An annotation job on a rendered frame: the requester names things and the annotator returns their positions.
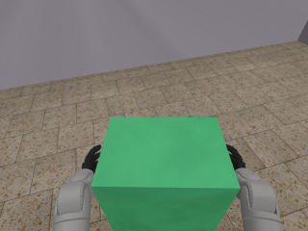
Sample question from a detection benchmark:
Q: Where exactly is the right robot hand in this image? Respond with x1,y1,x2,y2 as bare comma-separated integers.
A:
226,144,245,170

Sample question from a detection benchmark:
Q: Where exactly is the robot right forearm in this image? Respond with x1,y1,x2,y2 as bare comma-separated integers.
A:
235,167,283,231

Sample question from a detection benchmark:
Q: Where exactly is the left robot hand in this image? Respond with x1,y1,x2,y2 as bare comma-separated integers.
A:
82,144,101,174

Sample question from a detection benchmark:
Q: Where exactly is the carton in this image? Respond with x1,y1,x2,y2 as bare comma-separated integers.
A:
91,116,241,231

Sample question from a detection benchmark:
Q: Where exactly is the robot left forearm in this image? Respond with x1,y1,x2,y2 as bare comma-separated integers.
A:
52,168,94,231

